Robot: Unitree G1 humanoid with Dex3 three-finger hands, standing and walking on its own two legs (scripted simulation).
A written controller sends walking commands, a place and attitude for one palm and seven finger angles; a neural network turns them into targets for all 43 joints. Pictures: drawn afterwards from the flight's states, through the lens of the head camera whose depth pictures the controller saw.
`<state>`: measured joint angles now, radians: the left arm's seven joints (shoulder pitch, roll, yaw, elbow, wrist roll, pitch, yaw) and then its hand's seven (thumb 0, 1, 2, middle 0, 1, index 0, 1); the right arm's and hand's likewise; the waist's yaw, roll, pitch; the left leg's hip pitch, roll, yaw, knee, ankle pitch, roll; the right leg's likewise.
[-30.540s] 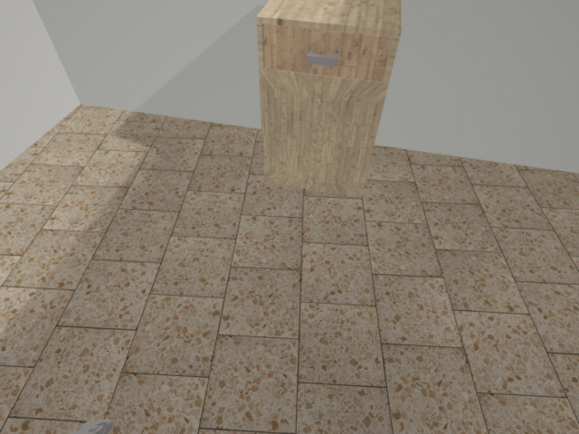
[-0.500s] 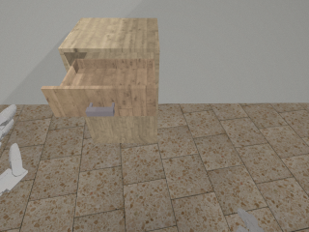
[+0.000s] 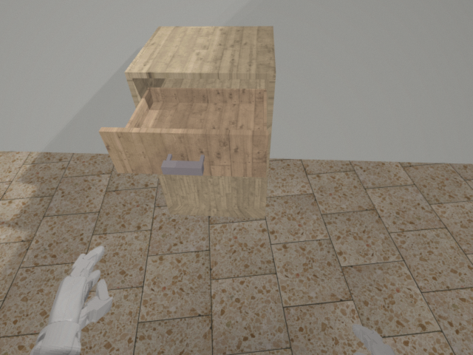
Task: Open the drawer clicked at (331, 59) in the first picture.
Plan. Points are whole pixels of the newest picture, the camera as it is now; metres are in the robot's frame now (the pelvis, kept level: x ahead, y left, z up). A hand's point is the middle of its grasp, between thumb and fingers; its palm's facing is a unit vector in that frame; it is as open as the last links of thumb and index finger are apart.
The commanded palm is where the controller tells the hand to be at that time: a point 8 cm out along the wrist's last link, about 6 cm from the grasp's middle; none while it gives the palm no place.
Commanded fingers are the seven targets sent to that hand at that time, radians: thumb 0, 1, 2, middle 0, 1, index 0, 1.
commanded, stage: let the arm hang, fingers relaxed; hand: left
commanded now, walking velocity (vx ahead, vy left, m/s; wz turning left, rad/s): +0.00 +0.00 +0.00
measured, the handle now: (184, 162) +0.62 +0.19 -0.06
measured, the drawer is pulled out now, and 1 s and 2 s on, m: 0.30 0.30 0.30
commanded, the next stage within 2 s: look to check the result in 0.96 s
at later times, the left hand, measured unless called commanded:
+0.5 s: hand out of the picture -0.05 +0.20 -0.16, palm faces +0.00 -0.98 -0.22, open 7.3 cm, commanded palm none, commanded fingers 0.00 0.90 0.90 -0.20 -0.30 -0.20 -0.30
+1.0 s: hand out of the picture +0.00 +0.17 -0.16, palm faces -0.01 -0.98 -0.18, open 7.4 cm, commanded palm none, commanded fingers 0.00 0.90 0.90 -0.20 -0.30 -0.20 -0.30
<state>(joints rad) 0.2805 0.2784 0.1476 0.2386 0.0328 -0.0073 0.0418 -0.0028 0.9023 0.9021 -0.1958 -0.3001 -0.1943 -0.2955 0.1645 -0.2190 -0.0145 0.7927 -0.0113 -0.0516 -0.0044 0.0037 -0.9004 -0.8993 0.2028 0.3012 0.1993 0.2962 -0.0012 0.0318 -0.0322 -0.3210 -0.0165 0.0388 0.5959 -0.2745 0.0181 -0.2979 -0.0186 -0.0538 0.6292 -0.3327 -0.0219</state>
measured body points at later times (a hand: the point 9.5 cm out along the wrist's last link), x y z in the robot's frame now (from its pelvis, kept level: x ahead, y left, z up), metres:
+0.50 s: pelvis +0.00 +0.02 +0.02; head +0.02 +0.01 +0.47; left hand -0.05 +0.26 -0.14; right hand -0.03 -0.21 -0.14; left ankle +0.03 +0.11 -0.73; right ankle +0.00 -0.10 -0.73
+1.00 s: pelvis +0.00 +0.01 +0.02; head +0.01 +0.00 +0.47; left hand +0.00 +0.22 -0.14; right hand -0.04 -0.19 -0.15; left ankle +0.03 +0.11 -0.73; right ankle +0.00 -0.10 -0.73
